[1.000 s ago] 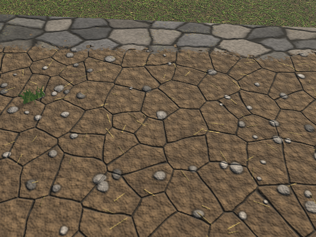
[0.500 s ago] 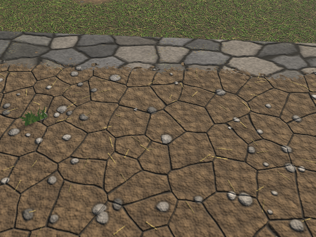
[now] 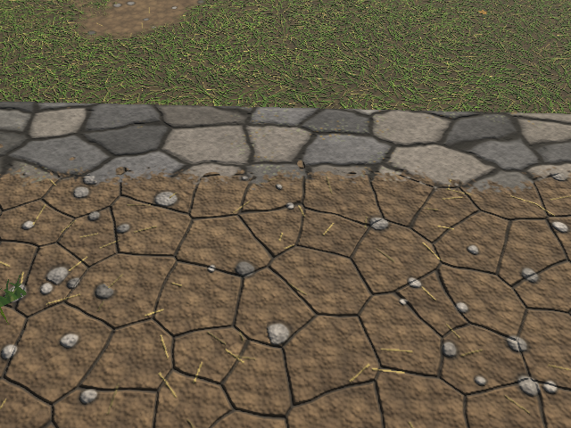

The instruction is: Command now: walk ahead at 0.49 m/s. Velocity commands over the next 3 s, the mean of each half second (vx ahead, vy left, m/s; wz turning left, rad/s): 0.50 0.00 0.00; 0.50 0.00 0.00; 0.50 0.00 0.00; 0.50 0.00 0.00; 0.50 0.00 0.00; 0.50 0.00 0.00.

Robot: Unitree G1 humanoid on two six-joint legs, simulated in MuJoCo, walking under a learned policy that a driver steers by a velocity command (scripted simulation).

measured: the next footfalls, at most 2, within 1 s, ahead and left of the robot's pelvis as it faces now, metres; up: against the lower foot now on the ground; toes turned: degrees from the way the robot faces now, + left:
right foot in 0.30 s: +0.34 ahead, -0.17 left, +0.00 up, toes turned -2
left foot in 0.86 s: +0.65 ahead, +0.08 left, +0.00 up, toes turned +3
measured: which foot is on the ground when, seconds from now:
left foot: down 0.00-0.30, up 0.32-0.84, down 0.86-1.00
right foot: up 0.00-0.28, down 0.30-0.88, up 0.90-1.00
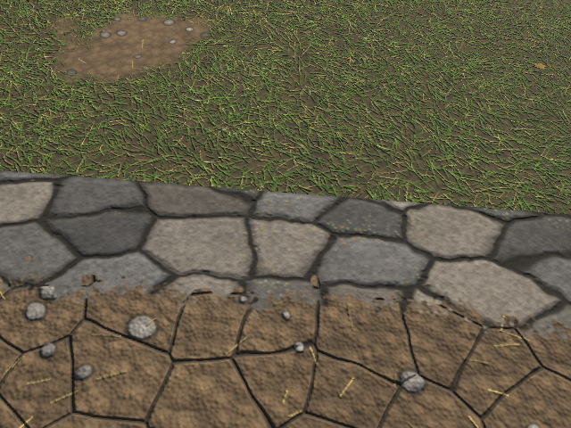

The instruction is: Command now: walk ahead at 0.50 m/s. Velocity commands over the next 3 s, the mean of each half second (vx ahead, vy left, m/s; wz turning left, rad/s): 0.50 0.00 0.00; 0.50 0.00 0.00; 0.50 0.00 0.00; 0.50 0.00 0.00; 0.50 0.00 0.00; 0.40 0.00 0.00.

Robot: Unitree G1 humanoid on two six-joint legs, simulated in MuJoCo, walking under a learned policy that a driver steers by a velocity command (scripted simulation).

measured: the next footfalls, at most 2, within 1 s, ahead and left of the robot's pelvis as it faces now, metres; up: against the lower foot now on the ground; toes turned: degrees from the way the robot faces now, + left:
right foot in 0.42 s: +0.41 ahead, -0.15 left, +0.00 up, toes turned -3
left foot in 0.98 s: +0.72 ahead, +0.09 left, +0.00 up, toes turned +3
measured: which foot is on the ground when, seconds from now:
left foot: down 0.00-0.42, up 0.44-0.96, down 0.98-1.00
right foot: up 0.00-0.40, down 0.42-1.00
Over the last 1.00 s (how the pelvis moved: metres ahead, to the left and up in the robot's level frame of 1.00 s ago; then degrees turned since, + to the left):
0.55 -0.01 -0.01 1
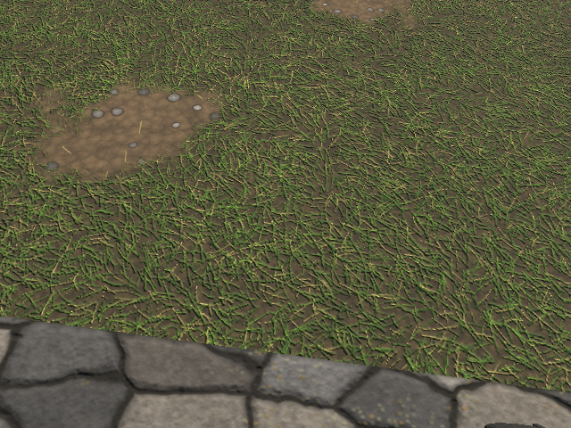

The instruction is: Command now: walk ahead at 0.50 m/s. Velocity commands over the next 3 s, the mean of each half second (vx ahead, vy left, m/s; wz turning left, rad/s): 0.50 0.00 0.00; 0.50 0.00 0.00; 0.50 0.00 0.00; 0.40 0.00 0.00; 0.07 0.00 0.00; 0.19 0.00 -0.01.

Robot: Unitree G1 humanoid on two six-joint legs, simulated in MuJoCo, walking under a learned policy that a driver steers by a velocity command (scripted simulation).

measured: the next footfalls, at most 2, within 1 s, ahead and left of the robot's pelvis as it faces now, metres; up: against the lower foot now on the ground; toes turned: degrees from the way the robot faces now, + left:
right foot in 0.56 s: +0.49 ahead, -0.13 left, +0.00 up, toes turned -3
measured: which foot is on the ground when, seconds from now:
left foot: down 0.00-0.56, up 0.58-1.00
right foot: down 0.00-0.00, up 0.02-0.54, down 0.56-1.00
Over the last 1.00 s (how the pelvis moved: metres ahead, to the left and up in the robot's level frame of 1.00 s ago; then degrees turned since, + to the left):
0.55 -0.02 -0.02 0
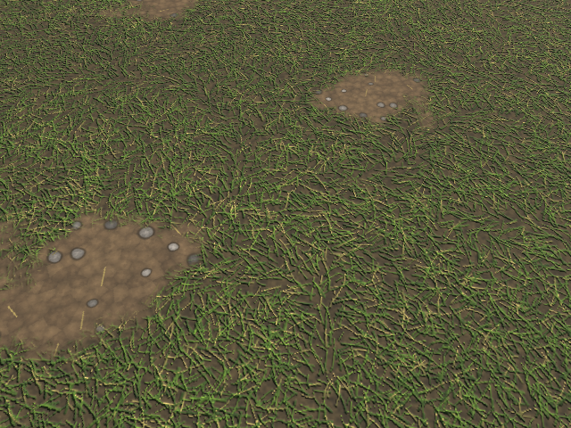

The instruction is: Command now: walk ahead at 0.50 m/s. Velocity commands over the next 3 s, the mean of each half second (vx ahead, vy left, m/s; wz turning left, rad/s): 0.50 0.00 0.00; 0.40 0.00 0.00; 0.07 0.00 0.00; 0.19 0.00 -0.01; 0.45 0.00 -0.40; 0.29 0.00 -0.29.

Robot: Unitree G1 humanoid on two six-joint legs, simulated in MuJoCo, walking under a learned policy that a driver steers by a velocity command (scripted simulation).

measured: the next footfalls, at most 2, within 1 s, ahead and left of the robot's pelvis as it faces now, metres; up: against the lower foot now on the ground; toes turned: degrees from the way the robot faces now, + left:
left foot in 0.12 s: +0.26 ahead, +0.14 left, +0.00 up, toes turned +3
right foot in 0.68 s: +0.58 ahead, -0.10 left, +0.00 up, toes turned -3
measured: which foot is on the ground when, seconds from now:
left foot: up 0.00-0.10, down 0.12-0.70, up 0.72-1.00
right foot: down 0.00-0.14, up 0.16-0.66, down 0.68-1.00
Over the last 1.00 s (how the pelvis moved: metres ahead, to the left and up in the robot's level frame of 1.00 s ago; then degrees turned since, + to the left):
0.54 -0.03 0.02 0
